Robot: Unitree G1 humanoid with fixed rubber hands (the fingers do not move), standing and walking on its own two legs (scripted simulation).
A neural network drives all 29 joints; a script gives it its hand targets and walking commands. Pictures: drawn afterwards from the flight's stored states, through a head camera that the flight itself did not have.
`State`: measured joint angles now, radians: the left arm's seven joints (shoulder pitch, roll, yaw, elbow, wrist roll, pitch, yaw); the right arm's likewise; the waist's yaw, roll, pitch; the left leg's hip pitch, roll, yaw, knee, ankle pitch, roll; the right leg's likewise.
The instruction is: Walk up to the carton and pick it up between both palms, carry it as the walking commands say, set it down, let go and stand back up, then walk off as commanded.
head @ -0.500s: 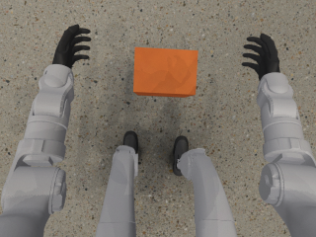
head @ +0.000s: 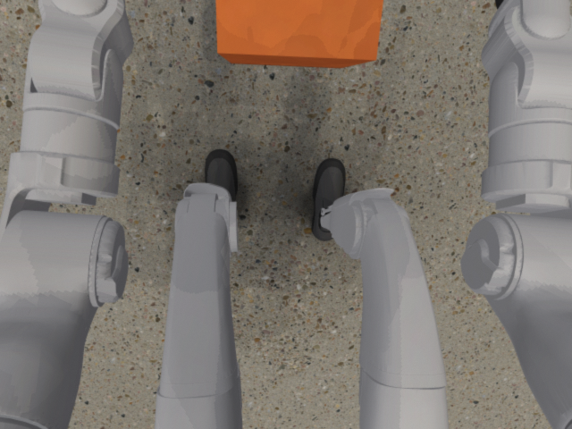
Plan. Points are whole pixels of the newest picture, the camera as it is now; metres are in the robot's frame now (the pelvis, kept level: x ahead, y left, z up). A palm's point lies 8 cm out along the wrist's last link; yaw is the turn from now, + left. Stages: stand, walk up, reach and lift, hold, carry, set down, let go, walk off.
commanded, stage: reach and lift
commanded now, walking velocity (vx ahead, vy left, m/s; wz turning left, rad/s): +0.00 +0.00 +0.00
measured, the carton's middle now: (293, 10) +0.55 +0.00 -0.49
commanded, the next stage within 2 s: none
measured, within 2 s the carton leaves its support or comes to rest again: neither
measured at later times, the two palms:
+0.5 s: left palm out of the picture +0.53 +0.17 -0.33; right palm (436, 6) +0.53 -0.18 -0.32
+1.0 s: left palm out of the picture +0.55 +0.19 -0.44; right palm (407, 12) +0.54 -0.18 -0.43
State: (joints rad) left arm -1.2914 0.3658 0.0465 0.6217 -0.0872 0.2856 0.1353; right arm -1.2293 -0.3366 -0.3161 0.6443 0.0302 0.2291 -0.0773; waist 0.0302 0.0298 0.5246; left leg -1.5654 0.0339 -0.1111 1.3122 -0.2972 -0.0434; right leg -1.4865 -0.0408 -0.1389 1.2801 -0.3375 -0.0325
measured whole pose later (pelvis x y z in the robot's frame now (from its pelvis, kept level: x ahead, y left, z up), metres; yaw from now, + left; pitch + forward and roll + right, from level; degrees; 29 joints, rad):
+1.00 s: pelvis -0.01 +0.00 -0.23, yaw -4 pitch +35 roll -4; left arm -1.57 0.45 0.05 1.19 -0.22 0.04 0.13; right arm -1.57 -0.39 -0.06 1.13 0.18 0.09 -0.14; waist 0.03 0.01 0.52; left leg -2.27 0.03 -0.12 2.12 -0.46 -0.04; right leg -2.21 -0.04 -0.09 2.10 -0.49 -0.04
